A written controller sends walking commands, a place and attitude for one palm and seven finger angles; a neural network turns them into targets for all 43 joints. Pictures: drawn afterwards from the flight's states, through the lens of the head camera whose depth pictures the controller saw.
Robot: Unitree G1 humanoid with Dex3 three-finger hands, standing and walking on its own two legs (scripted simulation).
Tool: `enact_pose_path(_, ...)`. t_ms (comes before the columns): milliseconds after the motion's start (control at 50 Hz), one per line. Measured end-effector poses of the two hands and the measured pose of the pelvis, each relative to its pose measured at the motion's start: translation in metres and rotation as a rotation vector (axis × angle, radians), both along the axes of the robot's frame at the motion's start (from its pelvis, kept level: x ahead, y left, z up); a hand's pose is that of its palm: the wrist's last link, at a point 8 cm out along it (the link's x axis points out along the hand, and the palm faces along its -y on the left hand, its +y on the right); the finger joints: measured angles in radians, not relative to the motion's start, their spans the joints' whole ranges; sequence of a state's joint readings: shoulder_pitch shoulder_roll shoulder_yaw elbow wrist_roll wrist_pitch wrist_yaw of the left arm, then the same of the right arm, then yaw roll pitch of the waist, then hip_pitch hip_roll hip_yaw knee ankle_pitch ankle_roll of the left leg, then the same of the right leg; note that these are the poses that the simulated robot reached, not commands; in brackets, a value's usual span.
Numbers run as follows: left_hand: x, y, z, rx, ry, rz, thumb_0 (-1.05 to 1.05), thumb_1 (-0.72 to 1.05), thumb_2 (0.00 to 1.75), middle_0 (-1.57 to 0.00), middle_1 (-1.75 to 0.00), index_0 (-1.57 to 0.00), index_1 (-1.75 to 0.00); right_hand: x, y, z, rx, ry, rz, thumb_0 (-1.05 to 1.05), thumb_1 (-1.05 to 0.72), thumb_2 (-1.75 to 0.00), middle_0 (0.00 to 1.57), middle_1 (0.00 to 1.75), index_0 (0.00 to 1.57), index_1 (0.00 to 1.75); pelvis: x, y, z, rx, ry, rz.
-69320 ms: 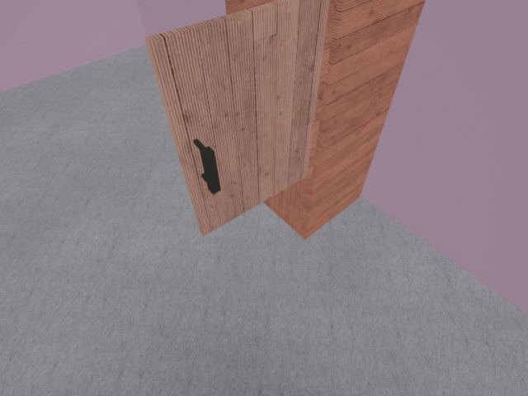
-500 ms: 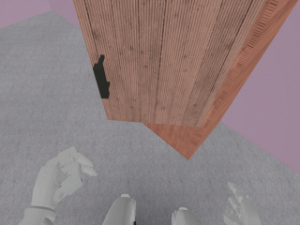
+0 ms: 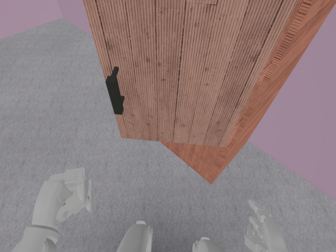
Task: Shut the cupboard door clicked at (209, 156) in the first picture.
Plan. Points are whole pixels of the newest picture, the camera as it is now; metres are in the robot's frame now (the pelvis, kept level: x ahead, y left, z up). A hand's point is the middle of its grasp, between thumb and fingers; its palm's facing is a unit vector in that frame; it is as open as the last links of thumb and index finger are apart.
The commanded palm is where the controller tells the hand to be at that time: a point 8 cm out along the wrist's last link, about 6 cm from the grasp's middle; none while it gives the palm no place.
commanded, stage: raise the hand and make a fist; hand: left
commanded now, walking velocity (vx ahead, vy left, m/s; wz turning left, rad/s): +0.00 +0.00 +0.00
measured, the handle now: (117, 91) +0.52 +0.19 +0.05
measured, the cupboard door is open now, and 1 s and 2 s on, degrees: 38 38 38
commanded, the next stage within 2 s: bring the fist close to the handle in 0.44 s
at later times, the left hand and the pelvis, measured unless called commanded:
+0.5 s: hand (91, 195) +0.22 +0.18 +0.06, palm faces -0.03 -1.00 -0.04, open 3.1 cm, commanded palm +0.20 +0.23 +0.06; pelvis +0.00 -0.01 +0.00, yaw +0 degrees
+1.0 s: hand (106, 156) +0.31 +0.17 +0.06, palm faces -0.05 -1.00 -0.02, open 3.1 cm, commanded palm +0.30 +0.22 +0.06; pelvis +0.00 +0.00 +0.01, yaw -1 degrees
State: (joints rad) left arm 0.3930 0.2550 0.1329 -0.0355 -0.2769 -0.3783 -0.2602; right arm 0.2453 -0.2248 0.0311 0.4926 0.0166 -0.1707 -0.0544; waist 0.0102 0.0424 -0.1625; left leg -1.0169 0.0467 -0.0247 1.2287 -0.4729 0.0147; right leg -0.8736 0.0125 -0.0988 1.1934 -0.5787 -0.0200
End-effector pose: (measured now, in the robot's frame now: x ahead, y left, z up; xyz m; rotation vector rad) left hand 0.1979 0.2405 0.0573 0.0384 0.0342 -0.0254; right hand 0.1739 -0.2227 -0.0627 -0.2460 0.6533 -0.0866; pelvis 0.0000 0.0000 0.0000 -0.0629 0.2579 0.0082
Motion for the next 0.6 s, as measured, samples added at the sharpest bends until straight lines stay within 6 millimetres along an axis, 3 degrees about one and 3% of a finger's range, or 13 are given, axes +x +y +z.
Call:
enact_pose_path(240,0.006,-0.006,0.002,-0.001,0.0,-0.011,0.02,0.9,0.9,-1.3,-1.5,-1.29,-1.49,-0.015,-0.017,-0.004,-0.013,0.034,-0.05,0.01,-0.9,-0.89,0.21,0.3,0.2,0.3,0.001,-0.004,0.001,0.01,0.002,-0.008)
enact_pose_path(600,0.007,-0.008,0.002,-0.003,-0.008,-0.008,0.02,0.9,0.9,-1.3,-1.5,-1.3,-1.49,0.0,-0.012,-0.004,0.004,0.009,-0.026,0.01,-0.9,-0.89,0.21,0.3,0.2,0.3,0.003,-0.005,0.0,0.014,0.006,-0.007)
